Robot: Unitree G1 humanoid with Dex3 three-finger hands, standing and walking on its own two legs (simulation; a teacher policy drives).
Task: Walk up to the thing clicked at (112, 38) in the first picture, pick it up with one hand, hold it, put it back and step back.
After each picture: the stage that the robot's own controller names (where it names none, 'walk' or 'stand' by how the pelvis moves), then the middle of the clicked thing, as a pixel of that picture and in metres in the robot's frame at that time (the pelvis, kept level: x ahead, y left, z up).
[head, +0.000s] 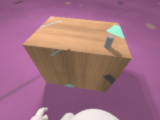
stand; (108, 41) +0.70 -0.14 +0.07
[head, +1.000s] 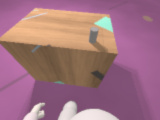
walk; (93, 35) +0.65 +0.04 +0.10
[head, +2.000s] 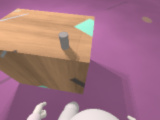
stand; (64, 41) +0.52 +0.24 +0.11
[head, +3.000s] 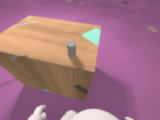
stand; (71, 49) +0.51 +0.18 +0.08
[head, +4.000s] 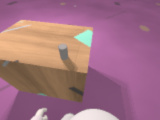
stand; (63, 52) +0.49 +0.23 +0.07
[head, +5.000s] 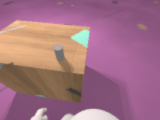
stand; (59, 53) +0.47 +0.26 +0.07
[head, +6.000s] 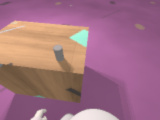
stand; (59, 53) +0.47 +0.26 +0.07
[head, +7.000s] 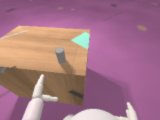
rise first; (60, 55) +0.45 +0.27 +0.07
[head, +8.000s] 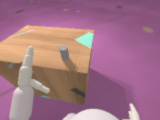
go down; (64, 53) +0.48 +0.26 +0.08
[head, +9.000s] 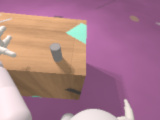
go down; (56, 52) +0.44 +0.23 +0.08
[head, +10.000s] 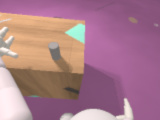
approach; (55, 51) +0.45 +0.24 +0.08
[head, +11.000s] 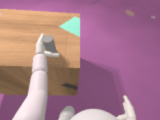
close; (50, 45) +0.47 +0.26 +0.11
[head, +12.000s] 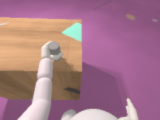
lift; (55, 52) +0.42 +0.23 +0.13
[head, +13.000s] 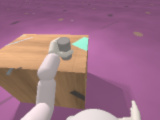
lift; (65, 49) +0.34 +0.16 +0.27
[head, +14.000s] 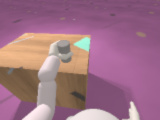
hold; (64, 51) +0.34 +0.17 +0.25
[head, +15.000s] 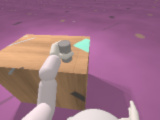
hold; (65, 51) +0.34 +0.17 +0.25
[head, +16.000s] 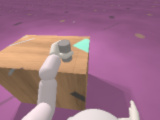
crouch; (65, 51) +0.34 +0.16 +0.25
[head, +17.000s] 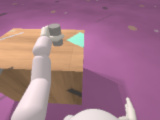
crouch; (56, 35) +0.45 +0.22 +0.27
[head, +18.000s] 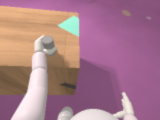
lower; (49, 46) +0.47 +0.25 +0.10
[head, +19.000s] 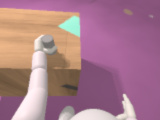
lower; (49, 45) +0.47 +0.25 +0.12
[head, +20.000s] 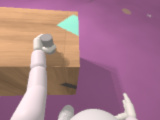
lower; (48, 44) +0.47 +0.25 +0.12
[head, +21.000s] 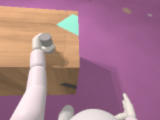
lower; (47, 44) +0.48 +0.26 +0.12
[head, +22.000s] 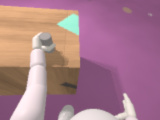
rest; (47, 43) +0.48 +0.26 +0.12
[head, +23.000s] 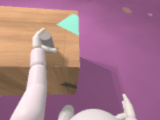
withdraw; (48, 43) +0.48 +0.26 +0.12
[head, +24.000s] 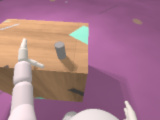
sink last; (60, 50) +0.46 +0.24 +0.10
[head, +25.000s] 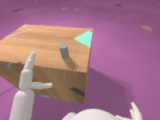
stand; (64, 51) +0.50 +0.26 +0.08
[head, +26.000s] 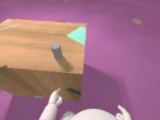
stand; (57, 51) +0.46 +0.27 +0.08
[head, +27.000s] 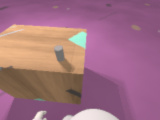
stand; (59, 53) +0.48 +0.26 +0.07
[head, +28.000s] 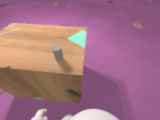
stand; (58, 53) +0.47 +0.27 +0.07
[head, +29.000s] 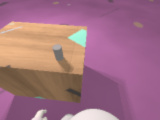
stand; (58, 52) +0.47 +0.26 +0.07
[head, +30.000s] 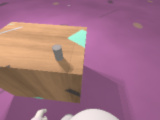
stand; (58, 53) +0.47 +0.27 +0.07
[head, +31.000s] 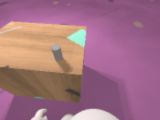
stand; (57, 53) +0.47 +0.27 +0.07
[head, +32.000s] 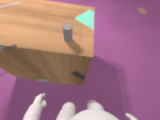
walk; (67, 33) +0.58 +0.20 +0.08
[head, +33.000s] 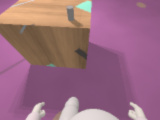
walk; (70, 13) +0.89 +0.28 +0.10
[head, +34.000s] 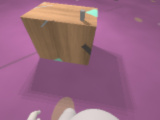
walk; (82, 15) +1.17 +0.19 +0.09
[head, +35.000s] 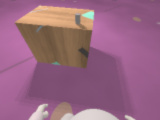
stand; (77, 19) +1.10 +0.23 +0.07
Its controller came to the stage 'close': yes
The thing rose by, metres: 0.21
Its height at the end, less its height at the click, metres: +0.00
